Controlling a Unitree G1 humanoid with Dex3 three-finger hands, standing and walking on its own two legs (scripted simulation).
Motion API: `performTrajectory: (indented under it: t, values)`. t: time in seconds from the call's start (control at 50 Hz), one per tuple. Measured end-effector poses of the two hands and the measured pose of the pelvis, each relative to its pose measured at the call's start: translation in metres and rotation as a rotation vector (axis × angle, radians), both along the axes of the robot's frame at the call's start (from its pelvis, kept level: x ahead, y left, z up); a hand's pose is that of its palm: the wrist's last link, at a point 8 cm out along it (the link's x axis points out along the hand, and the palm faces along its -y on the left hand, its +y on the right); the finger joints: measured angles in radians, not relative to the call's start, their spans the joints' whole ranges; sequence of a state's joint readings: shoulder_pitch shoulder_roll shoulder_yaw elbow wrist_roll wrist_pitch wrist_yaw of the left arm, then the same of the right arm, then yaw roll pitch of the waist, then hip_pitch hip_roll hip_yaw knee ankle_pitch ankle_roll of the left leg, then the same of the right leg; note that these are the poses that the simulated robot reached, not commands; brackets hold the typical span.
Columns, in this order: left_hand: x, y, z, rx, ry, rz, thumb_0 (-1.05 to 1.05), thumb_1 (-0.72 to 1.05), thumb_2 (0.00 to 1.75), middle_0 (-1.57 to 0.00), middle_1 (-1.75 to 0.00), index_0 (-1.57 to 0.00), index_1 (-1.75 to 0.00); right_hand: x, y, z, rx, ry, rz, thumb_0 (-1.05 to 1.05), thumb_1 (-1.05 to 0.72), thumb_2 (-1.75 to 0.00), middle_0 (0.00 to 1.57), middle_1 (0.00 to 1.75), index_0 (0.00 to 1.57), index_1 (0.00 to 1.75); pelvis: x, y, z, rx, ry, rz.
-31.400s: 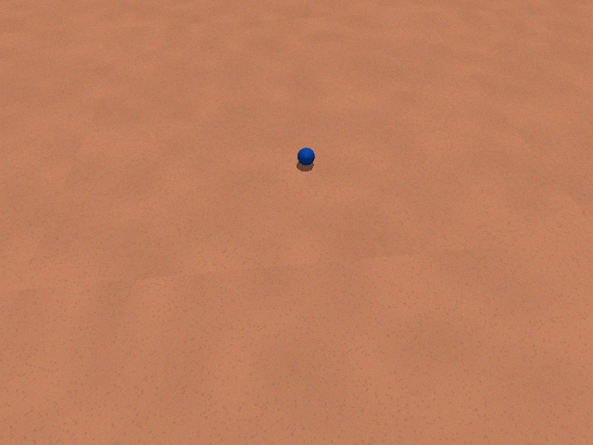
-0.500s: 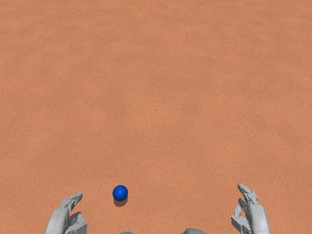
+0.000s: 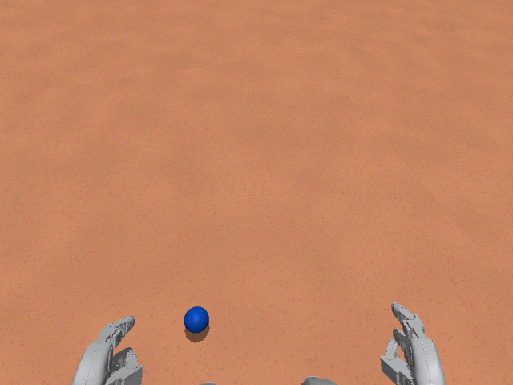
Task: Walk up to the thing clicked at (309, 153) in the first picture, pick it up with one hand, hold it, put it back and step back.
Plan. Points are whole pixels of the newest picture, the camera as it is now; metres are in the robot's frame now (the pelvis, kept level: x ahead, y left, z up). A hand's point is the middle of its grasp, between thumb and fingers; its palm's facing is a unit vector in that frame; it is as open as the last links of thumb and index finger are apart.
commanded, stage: home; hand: left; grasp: from above
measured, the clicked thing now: (196, 319) +0.44 +0.20 -0.67
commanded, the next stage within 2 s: stand in 0.28 s
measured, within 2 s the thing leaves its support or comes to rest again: neither
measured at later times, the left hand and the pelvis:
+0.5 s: hand (126, 380) +0.16 +0.20 -0.08, palm faces +0.01 -0.95 -0.31, open 7.4 cm; pelvis -0.01 +0.00 +0.01, yaw +0 degrees
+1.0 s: hand out of the picture +0.03 +0.24 -0.10, palm faces +0.05 -0.94 -0.33, open 7.4 cm; pelvis -0.01 +0.01 +0.06, yaw +1 degrees
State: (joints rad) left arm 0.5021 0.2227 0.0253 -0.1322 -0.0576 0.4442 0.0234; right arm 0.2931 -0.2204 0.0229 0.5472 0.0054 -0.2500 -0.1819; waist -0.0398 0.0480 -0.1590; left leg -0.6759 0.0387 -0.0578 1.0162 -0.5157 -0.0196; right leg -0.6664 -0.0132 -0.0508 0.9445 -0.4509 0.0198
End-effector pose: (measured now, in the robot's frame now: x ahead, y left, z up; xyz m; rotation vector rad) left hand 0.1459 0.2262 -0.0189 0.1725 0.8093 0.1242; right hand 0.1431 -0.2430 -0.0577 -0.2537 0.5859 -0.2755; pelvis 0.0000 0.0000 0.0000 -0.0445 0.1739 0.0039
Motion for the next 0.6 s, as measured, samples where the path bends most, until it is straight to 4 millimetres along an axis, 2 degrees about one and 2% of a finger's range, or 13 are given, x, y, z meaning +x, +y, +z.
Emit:
performTrajectory:
  t: [0.38,0.48,0.6]
  values:
    - [-0.002,0.002,0.001,0.001,-0.003,-0.004,0.01,0.91,0.90,-0.20,-0.30,-0.20,-0.30,-0.002,0.005,-0.001,0.006,0.001,0.001,0.01,-0.90,-0.90,0.21,0.30,0.20,0.30,-0.001,0.003,-0.001,-0.003,-0.001,0.000]
    - [0.003,0.020,-0.022,0.106,-0.024,-0.043,0.01,0.90,0.90,-0.21,-0.30,-0.20,-0.30,-0.012,-0.003,-0.019,-0.044,0.277,0.156,0.01,-0.90,-0.90,0.21,0.30,0.20,0.30,-0.011,0.002,0.010,0.029,-0.101,-0.001]
    - [-0.027,0.047,-0.042,0.139,0.115,0.000,0.01,0.90,0.90,-0.21,-0.30,-0.20,-0.30,-0.039,-0.022,-0.019,-0.001,0.421,0.100,0.01,-0.90,-0.90,0.21,0.30,0.20,0.30,-0.012,0.004,0.023,0.045,-0.152,-0.004]
